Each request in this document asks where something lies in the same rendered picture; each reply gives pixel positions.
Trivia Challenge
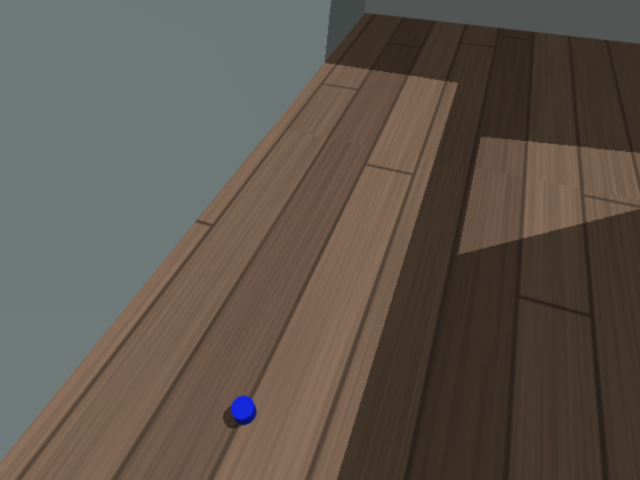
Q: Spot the tin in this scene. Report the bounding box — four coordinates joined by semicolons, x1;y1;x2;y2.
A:
231;396;256;425

